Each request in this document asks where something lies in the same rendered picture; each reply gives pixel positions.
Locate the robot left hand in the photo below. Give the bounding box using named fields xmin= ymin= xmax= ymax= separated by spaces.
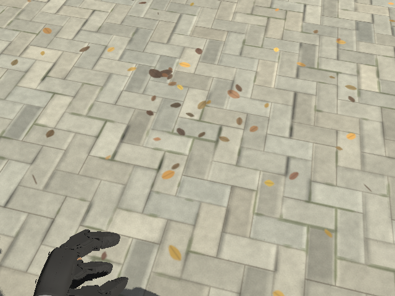
xmin=33 ymin=229 xmax=128 ymax=296

